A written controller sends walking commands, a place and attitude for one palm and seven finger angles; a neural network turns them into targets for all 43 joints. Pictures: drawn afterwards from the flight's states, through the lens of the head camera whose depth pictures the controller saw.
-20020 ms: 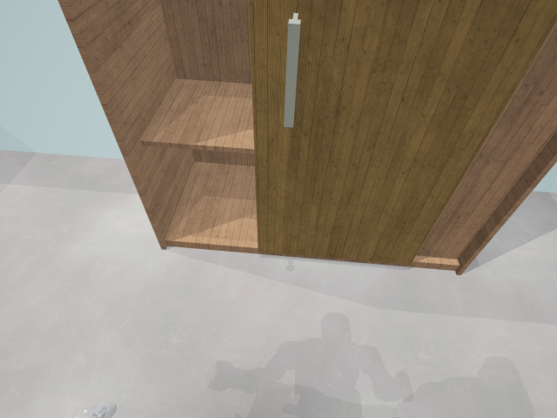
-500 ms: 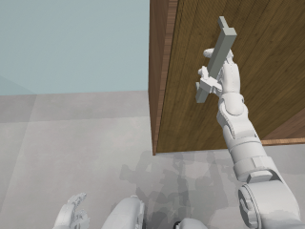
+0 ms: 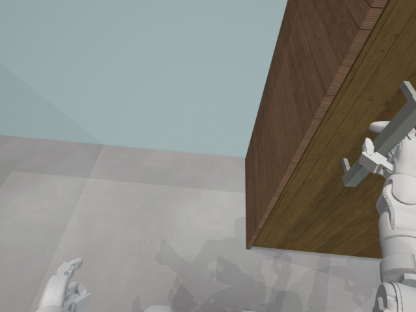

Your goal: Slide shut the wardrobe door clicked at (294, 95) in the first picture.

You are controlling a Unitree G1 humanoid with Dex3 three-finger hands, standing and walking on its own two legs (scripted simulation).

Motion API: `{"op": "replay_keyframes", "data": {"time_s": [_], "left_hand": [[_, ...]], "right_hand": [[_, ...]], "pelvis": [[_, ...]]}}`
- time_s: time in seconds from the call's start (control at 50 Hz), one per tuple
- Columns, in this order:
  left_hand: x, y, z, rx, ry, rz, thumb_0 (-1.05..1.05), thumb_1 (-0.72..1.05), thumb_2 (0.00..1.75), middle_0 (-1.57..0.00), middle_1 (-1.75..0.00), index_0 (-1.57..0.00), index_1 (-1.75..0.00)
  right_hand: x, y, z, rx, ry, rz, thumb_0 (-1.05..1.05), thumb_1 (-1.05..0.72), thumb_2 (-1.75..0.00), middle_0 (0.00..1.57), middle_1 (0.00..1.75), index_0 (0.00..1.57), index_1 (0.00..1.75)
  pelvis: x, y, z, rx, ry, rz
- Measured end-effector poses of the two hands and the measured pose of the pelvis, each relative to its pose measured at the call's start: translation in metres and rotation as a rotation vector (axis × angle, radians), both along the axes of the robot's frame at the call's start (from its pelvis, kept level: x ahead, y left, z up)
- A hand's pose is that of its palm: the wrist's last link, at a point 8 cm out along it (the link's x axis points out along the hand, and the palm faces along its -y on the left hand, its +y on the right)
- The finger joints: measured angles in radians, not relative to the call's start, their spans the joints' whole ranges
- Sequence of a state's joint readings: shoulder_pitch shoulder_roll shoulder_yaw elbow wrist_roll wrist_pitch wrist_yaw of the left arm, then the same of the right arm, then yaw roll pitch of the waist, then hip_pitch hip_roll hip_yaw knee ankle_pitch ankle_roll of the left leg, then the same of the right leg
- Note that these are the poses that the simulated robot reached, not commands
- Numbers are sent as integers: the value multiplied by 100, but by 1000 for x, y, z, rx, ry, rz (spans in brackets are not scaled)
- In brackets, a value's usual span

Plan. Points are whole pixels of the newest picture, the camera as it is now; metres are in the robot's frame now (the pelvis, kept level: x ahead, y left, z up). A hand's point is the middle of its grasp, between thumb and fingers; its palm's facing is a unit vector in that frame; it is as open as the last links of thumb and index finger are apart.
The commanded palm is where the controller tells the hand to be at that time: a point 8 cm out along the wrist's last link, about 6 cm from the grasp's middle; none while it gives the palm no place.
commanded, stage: stop walking and hold the door there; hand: right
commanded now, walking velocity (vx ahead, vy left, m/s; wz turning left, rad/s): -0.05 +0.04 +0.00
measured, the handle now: (374, 140) +0.44 -0.31 +0.10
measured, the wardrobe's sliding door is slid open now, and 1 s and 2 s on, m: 0.00 0.00 0.00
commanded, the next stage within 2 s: none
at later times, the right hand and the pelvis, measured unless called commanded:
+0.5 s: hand (368, 155) +0.40 -0.28 +0.10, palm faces +0.42 +0.87 -0.26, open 6.0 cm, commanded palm +0.36 -0.30 +0.10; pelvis +0.03 +0.01 +0.01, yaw +4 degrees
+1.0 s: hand (370, 156) +0.40 -0.28 +0.10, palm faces +0.34 +0.90 -0.26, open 5.9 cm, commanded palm +0.36 -0.32 +0.10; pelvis +0.01 -0.03 +0.00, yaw +1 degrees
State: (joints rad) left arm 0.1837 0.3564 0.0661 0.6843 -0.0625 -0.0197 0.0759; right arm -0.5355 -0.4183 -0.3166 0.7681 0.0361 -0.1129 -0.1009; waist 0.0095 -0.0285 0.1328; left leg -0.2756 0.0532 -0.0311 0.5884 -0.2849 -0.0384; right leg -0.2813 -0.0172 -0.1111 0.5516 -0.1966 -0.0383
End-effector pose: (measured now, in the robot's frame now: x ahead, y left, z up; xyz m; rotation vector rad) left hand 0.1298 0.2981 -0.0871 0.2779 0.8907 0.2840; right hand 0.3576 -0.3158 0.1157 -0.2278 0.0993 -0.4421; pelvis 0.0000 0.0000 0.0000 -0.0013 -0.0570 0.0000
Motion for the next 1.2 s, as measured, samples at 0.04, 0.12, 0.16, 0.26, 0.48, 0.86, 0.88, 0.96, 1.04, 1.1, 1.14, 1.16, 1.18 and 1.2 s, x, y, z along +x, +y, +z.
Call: {"op": "replay_keyframes", "data": {"time_s": [0.04, 0.12, 0.16, 0.26, 0.48, 0.86, 0.88, 0.96, 1.04, 1.1, 1.14, 1.16, 1.18, 1.2], "left_hand": [[-6, 1, 4, 2, -4, 5, 1, 91, 90, -20, -30, -20, -30], [-18, -4, 0, -26, 8, -4, 1, 90, 90, -20, -30, -20, -30], [-23, -7, -6, -43, 32, 0, 1, 90, 90, -20, -30, -20, -30], [-32, -16, -13, -69, 90, 32, 1, 90, 90, -20, -30, -20, -30], [-5, -31, -3, -76, 16, 23, 1, 90, 90, -21, -30, -21, -30], [7, -21, 6, -29, 8, 26, 1, 90, 90, -21, -30, -21, -30], [5, -21, 5, -25, 17, 30, 1, 90, 90, -21, -30, -21, -30], [-5, -28, 1, -2, 46, 44, 1, 90, 90, -20, -30, -21, -30], [-17, -49, 1, 18, 64, 46, 1, 90, 90, -20, -30, -20, -30], [-25, -73, 2, -7, 45, 41, 1, 90, 90, -20, -30, -20, -30], [-31, -92, 1, -39, 27, 29, 1, 90, 90, -20, -30, -20, -30], [-35, -101, 0, -56, 23, 21, 1, 90, 90, -20, -30, -20, -30], [-39, -110, -2, -72, 22, 13, 1, 90, 90, -20, -30, -20, -30], [-43, -118, -4, -88, 24, 5, 1, 90, 90, -20, -30, -20, -30]], "right_hand": [[0, 0, 0, 0, 1, -4, -3, -63, -81, 37, 134, 38, 140], [0, 1, 0, -6, -2, -19, -4, -63, -81, 38, 133, 35, 140], [-1, 2, 0, -9, -3, -27, -4, -62, -82, 38, 133, 34, 140], [0, 1, -1, -24, -10, -22, -4, -61, -83, 41, 132, 37, 140], [0, -1, -1, -35, -15, -3, -5, -61, -82, 42, 134, 39, 140], [0, -2, -2, -49, -26, 16, -5, -61, -80, 43, 135, 38, 140], [0, -3, -2, -52, -28, 23, -5, -61, -80, 43, 135, 39, 140], [1, -6, -3, -53, -42, 67, -7, -61, -79, 44, 136, 39, 140], [3, -10, -6, -34, -66, 129, -8, -62, -79, 45, 138, 40, 140], [3, -11, -7, -21, -74, 158, -7, -64, -77, 45, 139, 39, 140], [2, -12, -7, -8, -71, 170, -7, -65, -76, 45, 139, 38, 140], [2, -12, -6, -5, -68, 177, -7, -66, -76, 45, 139, 37, 140], [2, -12, -6, -3, -64, 183, -6, -66, -75, 45, 139, 37, 140], [2, -13, -6, -1, -60, 188, -6, -66, -74, 45, 139, 37, 140]], "pelvis": [[2, 3, 3, 2, 11, 13], [6, 11, 3, 4, 22, 25], [9, 14, 4, 11, 23, 29], [20, 13, 7, 10, 43, 44], [29, 10, 11, 7, 50, 68], [25, 2, 11, 24, 66, 57], [23, -1, 11, 26, 66, 53], [13, -18, 6, 33, 63, 44], [1, -41, 3, 14, 46, 26], [-9, -55, 4, 14, 42, 54], [-16, -62, 7, 27, 40, 61], [-19, -65, 8, 31, 40, 63], [-22, -68, 8, 33, 39, 64], [-25, -70, 8, 34, 39, 65]]}}
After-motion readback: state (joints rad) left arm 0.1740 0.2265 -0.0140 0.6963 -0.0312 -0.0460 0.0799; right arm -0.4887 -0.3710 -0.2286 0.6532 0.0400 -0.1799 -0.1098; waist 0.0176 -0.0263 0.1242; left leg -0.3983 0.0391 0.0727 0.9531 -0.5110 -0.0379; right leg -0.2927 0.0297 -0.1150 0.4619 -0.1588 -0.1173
